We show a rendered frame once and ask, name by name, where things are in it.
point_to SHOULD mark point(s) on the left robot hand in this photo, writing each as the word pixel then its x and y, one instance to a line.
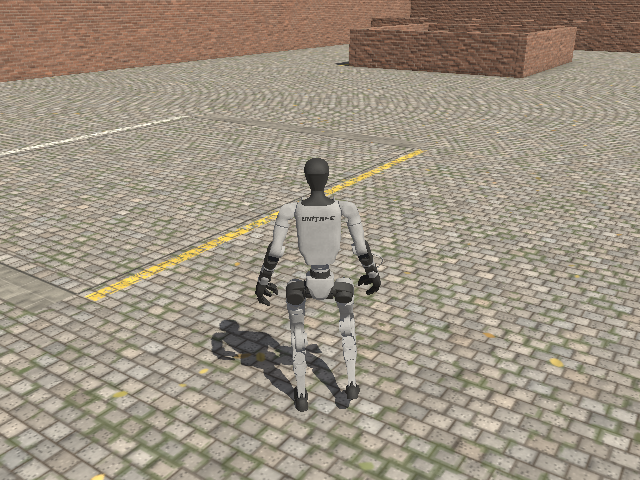
pixel 261 289

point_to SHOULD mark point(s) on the humanoid robot head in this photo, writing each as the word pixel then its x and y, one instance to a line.
pixel 316 172

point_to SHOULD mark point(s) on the left robot forearm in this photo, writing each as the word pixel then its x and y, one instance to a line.
pixel 268 267

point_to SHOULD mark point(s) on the robot left upper arm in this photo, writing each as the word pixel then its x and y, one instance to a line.
pixel 286 212

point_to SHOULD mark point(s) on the right robot shin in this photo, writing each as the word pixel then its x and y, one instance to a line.
pixel 350 353

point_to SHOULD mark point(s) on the right robot hand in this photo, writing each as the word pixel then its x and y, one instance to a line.
pixel 366 280

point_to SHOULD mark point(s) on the right robot forearm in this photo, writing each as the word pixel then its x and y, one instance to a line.
pixel 368 263

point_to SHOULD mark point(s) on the robot right upper arm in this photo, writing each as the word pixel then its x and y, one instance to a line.
pixel 350 211

